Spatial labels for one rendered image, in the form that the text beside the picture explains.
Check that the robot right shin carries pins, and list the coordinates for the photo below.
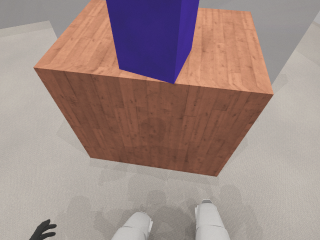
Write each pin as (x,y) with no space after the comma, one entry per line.
(207,201)

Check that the robot left thigh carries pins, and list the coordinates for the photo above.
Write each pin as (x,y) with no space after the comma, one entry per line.
(137,227)

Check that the left robot hand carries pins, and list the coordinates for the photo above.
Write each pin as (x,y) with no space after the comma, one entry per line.
(44,226)

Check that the pedestal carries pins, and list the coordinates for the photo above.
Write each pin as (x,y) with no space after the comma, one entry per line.
(193,125)

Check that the carton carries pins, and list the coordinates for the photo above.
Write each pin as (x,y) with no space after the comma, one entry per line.
(153,38)

